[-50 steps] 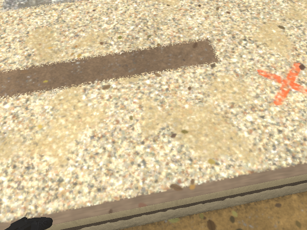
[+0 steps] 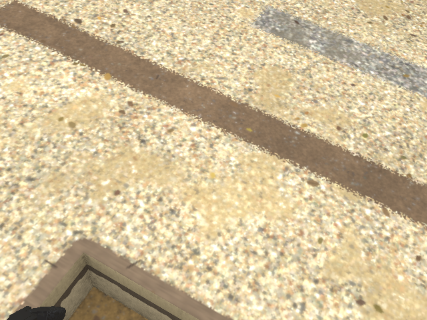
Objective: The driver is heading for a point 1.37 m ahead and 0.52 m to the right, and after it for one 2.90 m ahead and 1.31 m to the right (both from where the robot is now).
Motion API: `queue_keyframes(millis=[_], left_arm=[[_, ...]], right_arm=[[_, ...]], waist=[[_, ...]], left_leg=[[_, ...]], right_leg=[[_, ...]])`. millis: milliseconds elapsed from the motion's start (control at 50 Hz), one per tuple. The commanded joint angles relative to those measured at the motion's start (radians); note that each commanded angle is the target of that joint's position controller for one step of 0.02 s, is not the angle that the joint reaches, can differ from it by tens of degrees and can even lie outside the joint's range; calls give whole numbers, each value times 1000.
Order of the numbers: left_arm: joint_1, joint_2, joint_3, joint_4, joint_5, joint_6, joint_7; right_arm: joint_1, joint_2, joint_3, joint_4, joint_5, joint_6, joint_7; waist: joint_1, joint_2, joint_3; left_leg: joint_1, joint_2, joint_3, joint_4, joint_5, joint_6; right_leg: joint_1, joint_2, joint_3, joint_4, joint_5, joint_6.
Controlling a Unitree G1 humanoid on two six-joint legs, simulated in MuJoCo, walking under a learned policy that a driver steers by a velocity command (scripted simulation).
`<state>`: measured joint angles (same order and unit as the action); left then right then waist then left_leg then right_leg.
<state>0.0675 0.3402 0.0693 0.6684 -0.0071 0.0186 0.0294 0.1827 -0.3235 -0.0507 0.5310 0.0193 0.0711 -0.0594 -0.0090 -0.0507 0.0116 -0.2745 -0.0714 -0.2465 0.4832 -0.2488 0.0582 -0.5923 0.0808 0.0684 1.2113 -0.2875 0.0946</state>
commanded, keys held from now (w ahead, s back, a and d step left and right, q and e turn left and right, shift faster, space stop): w+e+shift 0.80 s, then w+shift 0.10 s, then w+q+shift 0.10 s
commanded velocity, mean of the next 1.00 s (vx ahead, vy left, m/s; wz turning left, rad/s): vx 0.80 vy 0.00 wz -0.57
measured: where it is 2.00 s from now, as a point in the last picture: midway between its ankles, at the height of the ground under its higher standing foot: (345, 121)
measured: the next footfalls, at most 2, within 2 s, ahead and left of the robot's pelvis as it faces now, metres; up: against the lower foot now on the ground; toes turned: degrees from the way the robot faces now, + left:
right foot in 0.26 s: +0.02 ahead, -0.12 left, +0.00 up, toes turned -8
left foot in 0.68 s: +0.66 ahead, -0.07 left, +0.00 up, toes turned -32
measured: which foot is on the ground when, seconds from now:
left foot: down 0.00-0.28, up 0.30-0.66, down 0.68-1.00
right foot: up 0.00-0.24, down 0.26-0.70, up 0.72-1.00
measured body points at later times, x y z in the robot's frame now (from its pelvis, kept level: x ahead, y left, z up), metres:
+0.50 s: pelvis +0.19 -0.09 -0.04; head +0.18 -0.12 +0.41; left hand +0.17 +0.17 -0.15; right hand +0.37 -0.37 -0.09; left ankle +0.37 +0.04 -0.68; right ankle -0.02 -0.11 -0.75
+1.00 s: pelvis +0.60 -0.27 -0.02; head +0.58 -0.31 +0.43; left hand +0.95 -0.27 -0.04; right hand +0.35 -0.45 -0.17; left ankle +0.62 -0.05 -0.75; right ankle +0.64 -0.45 -0.70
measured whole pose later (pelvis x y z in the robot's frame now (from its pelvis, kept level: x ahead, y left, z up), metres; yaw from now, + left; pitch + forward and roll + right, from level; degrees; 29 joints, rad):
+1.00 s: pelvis +0.60 -0.27 -0.02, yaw -42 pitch +1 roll +5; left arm 0.04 0.32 0.01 0.55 -0.02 -0.03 -0.04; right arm 0.49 -0.36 -0.10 0.91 0.03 -0.10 0.00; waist -0.10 0.01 0.01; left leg 0.07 0.05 0.17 0.29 -0.34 -0.05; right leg -0.74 -0.12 0.00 0.96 -0.21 -0.08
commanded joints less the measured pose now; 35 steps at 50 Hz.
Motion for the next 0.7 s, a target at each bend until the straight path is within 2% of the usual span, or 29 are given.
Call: queue_keyframes(millis=[20, 80, 100, 120, 160, 180, 200, 220, 240, 260, 280, 300, 320, 340, 360, 380, 400, 420, 460, 480, 520, 540, 560, 580, 620, 640, 660, 680, 700], left_arm=[[-46, 52, -6, -99, -12, -31, -35], [58, 82, 9, -62, -7, -65, -64], [85, 88, 10, -56, -12, -75, -64], [8, 51, -12, -99, -25, -81, -61], [4, 37, -23, -116, -41, -98, -65], [135, 79, -3, -68, -23, -105, -63], [232, 76, -1, -40, -17, -110, -58], [336, 67, 1, -10, -24, -114, -52], [388, 30, -6, -13, -43, -110, -49], [567, 57, 8, 35, -25, -117, -52], [672, 47, -6, 75, -9, -124, -62], [565, 74, -22, 25, -10, -140, -86], [477, 163, 20, -13, -38, -145, -89], [453, 112, 7, -24, -38, -140, -85], [442, 74, -6, -16, -49, -138, -85], [419, 61, -12, -30, -60, -134, -76], [393, 59, -17, -37, -70, -129, -61], [477, 53, -9, -1, -44, -122, -41], [676, 38, -16, 101, -46, -106, -6], [691, 0, -31, 119, -34, -92, 11], [757, -44, -56, 163, -47, -68, 25], [625, -47, -51, 119, -41, -61, 29], [589, -4, -39, 135, -34, -71, 28], [559, 18, -33, 140, -52, -112, 19], [506, 19, -23, 153, -72, -139, 6], [470, 48, -17, 157, -34, -138, -6], [450, 68, -9, 156, 8, -117, -28], [415, 70, -5, 119, 44, -117, -37], [456, -78, -35, 70, 26, -140, -51]], right_arm=[[86, -108, -16, -36, 9, -9, -8], [34, -141, -17, -41, -47, -42, 29], [19, -130, -14, -43, -46, -57, 41], [60, -112, -10, -21, -13, -58, 41], [45, -119, -11, -11, -2, -72, 43], [-28, -150, -20, -37, -34, -98, 49], [-53, -146, -22, -44, -35, -115, 55], [-94, -124, -15, -53, -29, -127, 60], [-64, -107, -5, -23, 9, -118, 56], [-168, -95, -1, -45, 13, -122, 49], [-204, 0, 28, -70, -13, -136, 41], [-121, 55, 42, -107, -41, -165, 42], [-112, -34, 23, -124, -6, -201, 44], [-171, -75, 6, -110, 28, -211, 52], [-197, -59, 8, -99, 27, -216, 63], [-215, -38, 15, -91, 12, -207, 69], [-234, -33, 14, -101, 11, -204, 75], [-286, -40, 2, -75, -1, -211, 75], [-390, -63, -21, -75, 37, -218, 80], [-468, -55, -12, -95, 15, -214, 92], [-591, 23, 11, -145, 29, -218, 115], [-605, 129, 61, -160, -6, -240, 137], [-615, 180, 72, -166, -24, -252, 141], [-588, 133, 51, -149, -28, -273, 145], [-516, 51, 30, -125, 4, -296, 136], [-439, -34, -1, -134, 12, -298, 117], [-199, -116, -45, -115, 15, -290, 90], [135, -173, -72, -25, 23, -260, 63], [362, -148, -55, 46, -63, -242, 72]], waist=[[-55, 218, -133], [-21, 249, -109], [-15, 236, -83], [-66, 247, 33], [-74, 219, 80], [-10, 179, -33], [25, 176, -73], [80, 147, -93], [110, 196, -29], [209, 87, -18], [213, -31, -21], [55, -182, 31], [58, -177, -43], [57, -24, 21], [37, 125, 90], [31, 170, 129], [20, 163, 177], [69, 164, 159], [118, 7, 161], [137, -8, 215], [167, -10, 254], [148, 0, 259], [141, -54, 262], [115, -89, 224], [53, -118, 188], [-11, -222, 127], [-150, -353, -41], [-255, -347, -301], [-197, 106, -572]], left_leg=[[296, 235, -187, -98, 53, 157], [78, 229, -177, -154, -52, 194], [34, 229, -159, -160, -67, 197], [80, 244, -179, -190, -201, 187], [118, 292, -193, -176, -122, 200], [46, 301, -145, -117, 67, 221], [-14, 287, -93, -66, 129, 223], [-90, 254, -21, 23, 248, 212], [-63, 223, 17, 134, 402, 195], [-153, 158, 109, 459, 641, 158], [-454, 89, 147, 849, 11, 90], [-756, 4, 183, 1052, -335, 39], [-797, 4, 109, 1013, -279, 16], [-803, 57, 77, 1029, -203, 8], [-804, 94, 79, 954, -168, 8], [-773, 108, 96, 850, -160, -10], [-759, 99, 121, 764, -138, -30], [-782, 111, 139, 696, 8, -38], [-972, 120, 96, 608, 107, -37], [-922, 99, 138, 486, 183, -60], [-843, 36, 216, 309, 186, -73], [-400, -12, 335, 195, 365, -82], [-108, -43, 349, 191, 476, -91], [-49, -23, 314, 266, 486, -67], [-133, 20, 293, 151, 291, -35], [-18, -17, 315, 72, 169, -16], [291, 3, 277, 74, 148, 16], [672, 155, 143, 181, 154, 58], [1155, 385, -146, 198, 309, 200]], right_leg=[[-98, -72, -7, -221, 18, -23], [151, -51, -123, -160, 40, -46], [184, -50, -142, -166, 6, -60], [61, -90, -87, -360, -126, -94], [42, -103, -76, -462, -106, -114], [229, -49, -155, -298, -5, -100], [323, -44, -175, -293, -26, -99], [450, -4, -223, -330, -31, -102], [449, 6, -201, -636, -223, -156], [610, 2, -130, -800, -120, -197], [772, -134, 113, -773, -33, -272], [808, -253, 406, -685, 364, -351], [764, -372, 729, -888, 3, -517], [711, -407, 754, -925, -136, -543], [638, -385, 698, -936, -174, -507], [581, -340, 634, -943, -158, -487], [546, -308, 578, -944, -59, -473], [609, -274, 518, -897, 66, -438], [855, -290, 472, -855, 80, -376], [722, -262, 437, -900, 26, -367], [626, -218, 434, -1001, 35, -332], [239, -190, 353, -1164, 53, -330], [35, -171, 331, -1221, 82, -322], [68, -209, 305, -1214, 256, -315], [323, -222, 223, -1131, 533, -293], [388, -200, 212, -954, 976, -255], [310, -159, 230, -604, 1210, -205], [183, -169, 276, -335, 1116, -201], [-177, -58, 217, 69, 301, -163]])
Velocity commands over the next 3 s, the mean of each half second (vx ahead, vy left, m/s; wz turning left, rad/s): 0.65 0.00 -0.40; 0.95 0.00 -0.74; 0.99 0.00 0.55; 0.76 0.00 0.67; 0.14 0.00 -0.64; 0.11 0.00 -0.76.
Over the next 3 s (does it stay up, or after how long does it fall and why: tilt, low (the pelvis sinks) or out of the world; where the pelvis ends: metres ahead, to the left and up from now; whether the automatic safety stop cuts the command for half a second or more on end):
stays up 1.48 -0.69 -0.01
